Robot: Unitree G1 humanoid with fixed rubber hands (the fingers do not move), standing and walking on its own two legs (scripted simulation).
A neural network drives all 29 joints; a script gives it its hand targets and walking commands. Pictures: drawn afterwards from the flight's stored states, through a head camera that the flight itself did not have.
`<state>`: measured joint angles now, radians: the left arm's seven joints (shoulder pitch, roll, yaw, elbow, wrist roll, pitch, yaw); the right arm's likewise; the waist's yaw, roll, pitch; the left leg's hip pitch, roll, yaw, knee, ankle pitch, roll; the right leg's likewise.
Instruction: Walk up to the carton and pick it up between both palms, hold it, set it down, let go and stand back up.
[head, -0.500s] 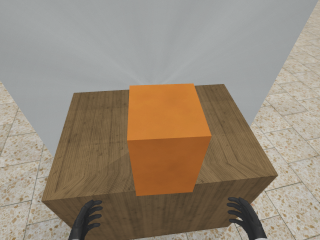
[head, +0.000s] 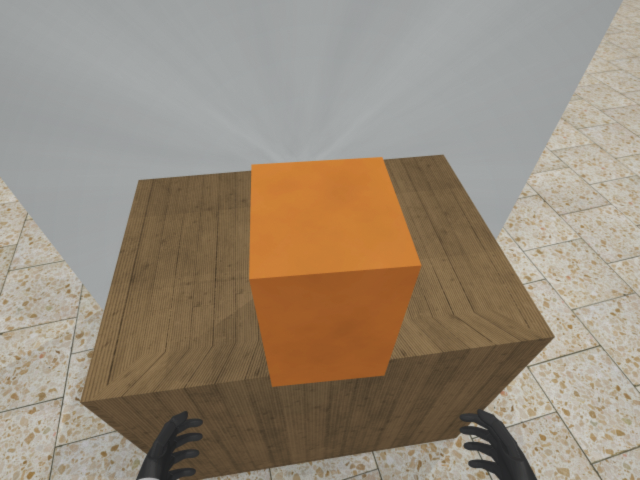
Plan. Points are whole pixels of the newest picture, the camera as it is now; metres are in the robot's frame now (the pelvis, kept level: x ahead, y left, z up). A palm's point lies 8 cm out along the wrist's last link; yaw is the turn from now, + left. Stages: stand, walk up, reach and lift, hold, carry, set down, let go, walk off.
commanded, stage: set down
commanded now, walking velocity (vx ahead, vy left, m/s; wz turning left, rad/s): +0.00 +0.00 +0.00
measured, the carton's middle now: (323, 279) +0.39 +0.02 +0.00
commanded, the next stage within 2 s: let go in 0.16 s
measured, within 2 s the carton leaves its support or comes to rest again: neither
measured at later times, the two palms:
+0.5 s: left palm (156, 479) +0.15 +0.23 -0.08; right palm (525, 479) +0.15 -0.23 -0.08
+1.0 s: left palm out of the picture +0.04 +0.28 -0.13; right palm out of the picture +0.08 -0.23 -0.12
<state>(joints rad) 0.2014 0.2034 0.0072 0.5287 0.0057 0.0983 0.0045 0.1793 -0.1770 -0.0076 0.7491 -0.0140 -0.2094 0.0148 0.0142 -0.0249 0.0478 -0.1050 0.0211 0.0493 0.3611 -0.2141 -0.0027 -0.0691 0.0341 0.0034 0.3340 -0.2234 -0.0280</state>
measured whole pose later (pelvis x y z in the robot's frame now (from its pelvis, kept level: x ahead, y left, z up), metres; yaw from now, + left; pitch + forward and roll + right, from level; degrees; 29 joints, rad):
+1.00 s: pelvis -0.03 +0.00 -0.02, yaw +8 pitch +1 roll -2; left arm 0.25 0.26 0.06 0.67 0.03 0.04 0.02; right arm 0.32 -0.20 -0.04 0.74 -0.04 0.01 0.03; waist 0.01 -0.02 0.01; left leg -0.37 -0.02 -0.08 0.62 -0.27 0.01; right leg -0.26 -0.01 -0.14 0.55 -0.32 -0.02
